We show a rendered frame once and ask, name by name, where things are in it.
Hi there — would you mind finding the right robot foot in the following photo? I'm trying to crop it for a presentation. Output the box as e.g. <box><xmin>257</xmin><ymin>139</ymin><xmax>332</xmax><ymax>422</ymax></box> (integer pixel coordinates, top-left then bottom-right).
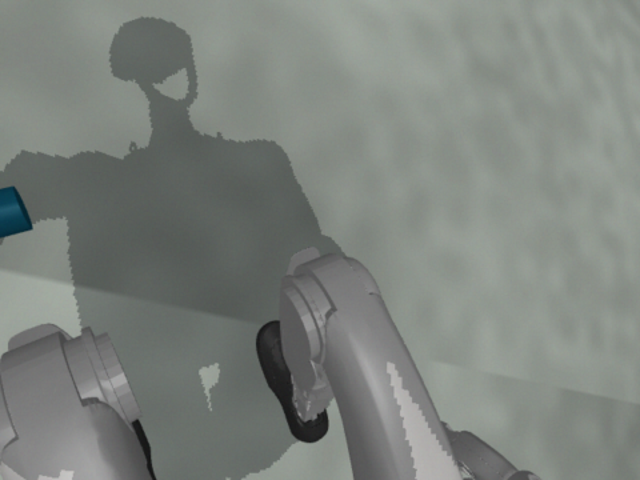
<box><xmin>256</xmin><ymin>321</ymin><xmax>328</xmax><ymax>443</ymax></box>

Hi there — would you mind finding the left robot foot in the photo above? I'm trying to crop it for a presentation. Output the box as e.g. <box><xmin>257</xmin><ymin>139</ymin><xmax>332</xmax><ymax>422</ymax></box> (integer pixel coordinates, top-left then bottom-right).
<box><xmin>132</xmin><ymin>419</ymin><xmax>156</xmax><ymax>480</ymax></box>

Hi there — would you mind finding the bottle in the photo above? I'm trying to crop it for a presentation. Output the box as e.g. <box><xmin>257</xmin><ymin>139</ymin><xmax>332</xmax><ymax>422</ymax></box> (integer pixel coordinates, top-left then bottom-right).
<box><xmin>0</xmin><ymin>186</ymin><xmax>33</xmax><ymax>238</ymax></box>

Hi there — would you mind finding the right robot hand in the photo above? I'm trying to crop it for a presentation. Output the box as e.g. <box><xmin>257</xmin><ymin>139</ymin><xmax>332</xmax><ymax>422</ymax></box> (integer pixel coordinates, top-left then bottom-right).
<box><xmin>441</xmin><ymin>421</ymin><xmax>519</xmax><ymax>480</ymax></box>

